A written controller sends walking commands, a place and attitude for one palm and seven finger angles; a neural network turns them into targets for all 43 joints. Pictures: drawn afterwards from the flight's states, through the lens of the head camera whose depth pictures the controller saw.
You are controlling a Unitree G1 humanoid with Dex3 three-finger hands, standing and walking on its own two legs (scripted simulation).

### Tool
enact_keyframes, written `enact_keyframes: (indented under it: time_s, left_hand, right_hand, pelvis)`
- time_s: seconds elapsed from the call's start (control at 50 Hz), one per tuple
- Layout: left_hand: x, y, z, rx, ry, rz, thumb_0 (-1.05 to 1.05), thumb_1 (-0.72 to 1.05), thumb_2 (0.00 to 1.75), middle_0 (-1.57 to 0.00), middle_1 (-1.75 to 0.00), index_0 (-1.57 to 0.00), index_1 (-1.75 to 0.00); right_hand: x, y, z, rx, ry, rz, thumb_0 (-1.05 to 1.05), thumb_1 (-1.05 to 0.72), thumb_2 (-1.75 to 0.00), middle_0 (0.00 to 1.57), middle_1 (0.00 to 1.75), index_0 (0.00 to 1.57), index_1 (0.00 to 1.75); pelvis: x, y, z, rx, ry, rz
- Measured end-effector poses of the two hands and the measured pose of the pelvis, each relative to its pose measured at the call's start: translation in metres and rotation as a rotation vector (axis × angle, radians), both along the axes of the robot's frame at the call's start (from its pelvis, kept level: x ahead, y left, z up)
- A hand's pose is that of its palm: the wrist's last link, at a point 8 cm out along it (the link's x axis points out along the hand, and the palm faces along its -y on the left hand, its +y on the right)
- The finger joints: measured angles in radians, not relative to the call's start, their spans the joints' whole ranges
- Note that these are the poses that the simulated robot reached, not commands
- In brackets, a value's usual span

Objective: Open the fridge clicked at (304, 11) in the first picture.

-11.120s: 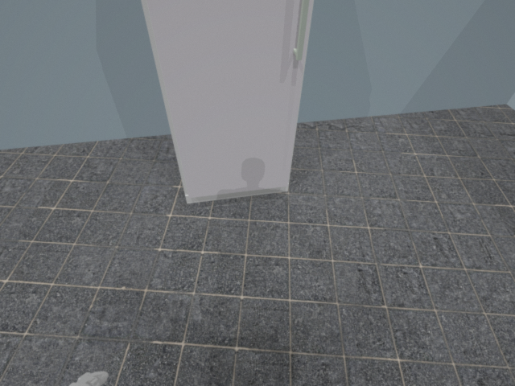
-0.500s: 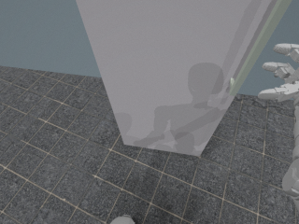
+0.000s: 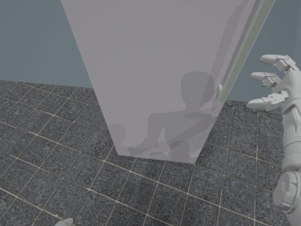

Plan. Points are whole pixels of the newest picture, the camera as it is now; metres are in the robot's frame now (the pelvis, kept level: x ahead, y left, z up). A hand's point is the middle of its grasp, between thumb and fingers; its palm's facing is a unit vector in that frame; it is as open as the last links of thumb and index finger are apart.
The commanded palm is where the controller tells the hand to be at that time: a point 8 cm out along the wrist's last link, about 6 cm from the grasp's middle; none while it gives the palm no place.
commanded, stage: move the hooked fingers beside the handle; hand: right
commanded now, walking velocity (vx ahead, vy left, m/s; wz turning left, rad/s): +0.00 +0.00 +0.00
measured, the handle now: (240, 49) +0.53 -0.16 +0.19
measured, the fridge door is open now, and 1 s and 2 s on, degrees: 0 0 0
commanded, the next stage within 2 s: feel for the door with the fingertips in 0.36 s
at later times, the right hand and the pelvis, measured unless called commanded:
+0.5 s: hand (260, 83) +0.47 -0.22 +0.14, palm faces +0.01 +1.00 +0.00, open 13.9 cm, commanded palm +0.44 -0.26 +0.15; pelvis -0.01 +0.01 +0.00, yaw +0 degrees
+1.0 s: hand (248, 80) +0.47 -0.19 +0.14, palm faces +0.01 +1.00 +0.01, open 13.9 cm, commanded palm +0.45 -0.24 +0.15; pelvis -0.01 +0.00 +0.00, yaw +1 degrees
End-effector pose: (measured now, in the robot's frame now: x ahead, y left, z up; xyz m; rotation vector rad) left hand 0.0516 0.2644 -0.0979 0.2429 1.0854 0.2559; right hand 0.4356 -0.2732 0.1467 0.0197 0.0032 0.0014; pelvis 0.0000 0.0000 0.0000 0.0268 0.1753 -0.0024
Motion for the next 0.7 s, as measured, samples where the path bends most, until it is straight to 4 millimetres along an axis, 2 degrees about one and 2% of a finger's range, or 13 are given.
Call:
enact_keyframes:
  time_s: [0.1, 0.18, 0.3, 0.52, 0.6, 0.7]
  left_hand:
    - [0.013, 0.0, 0.001, 0.006, -0.042, -0.029, 0.0, 0.91, 0.9, -0.21, -0.3, -0.2, -0.3]
    - [0.011, 0.001, 0.001, 0.005, -0.047, -0.033, 0.0, 0.91, 0.9, -0.21, -0.3, -0.2, -0.3]
    - [-0.01, 0.005, -0.003, 0.001, -0.004, -0.003, 0.0, 0.91, 0.9, -0.21, -0.3, -0.2, -0.3]
    - [-0.06, 0.016, -0.005, 0.02, 0.125, 0.063, 0.0, 0.91, 0.9, -0.21, -0.3, -0.2, -0.3]
    - [-0.067, 0.018, -0.004, 0.032, 0.145, 0.07, 0.01, 0.91, 0.9, -0.21, -0.3, -0.2, -0.3]
    - [-0.061, 0.017, -0.003, 0.032, 0.13, 0.061, 0.01, 0.91, 0.9, -0.21, -0.3, -0.2, -0.3]
  right_hand:
    - [0.002, 0.008, 0.001, -0.014, 0.014, 0.0, -0.01, 0.5, -0.3, 0.3, 1.2, 0.3, 1.2]
    - [0.006, 0.014, 0.002, -0.01, 0.009, -0.001, -0.01, 0.5, -0.3, 0.3, 1.2, 0.3, 1.2]
    - [0.011, 0.016, 0.002, -0.013, 0.012, -0.007, -0.01, 0.5, -0.3, 0.3, 1.2, 0.3, 1.2]
    - [0.011, 0.003, -0.003, -0.023, 0.027, -0.012, -0.01, 0.5, -0.3, 0.3, 1.2, 0.3, 1.2]
    - [0.012, 0.006, -0.001, -0.018, 0.003, 0.003, -0.01, 0.5, -0.3, 0.3, 1.2, 0.3, 1.2]
    - [0.014, 0.019, -0.002, 0.005, 0.002, 0.026, -0.01, 0.5, -0.3, 0.3, 1.2, 0.3, 1.2]
  pelvis:
    - [-0.004, 0.001, -0.001, -0.002, -0.004, -0.01]
    - [-0.008, 0.003, -0.002, -0.005, -0.001, -0.01]
    - [-0.01, 0.006, -0.003, -0.008, 0.008, -0.001]
    - [-0.013, 0.01, -0.003, -0.007, 0.019, 0.005]
    - [-0.013, 0.009, -0.003, -0.005, 0.024, 0.004]
    - [-0.012, 0.007, -0.003, -0.004, 0.024, 0.002]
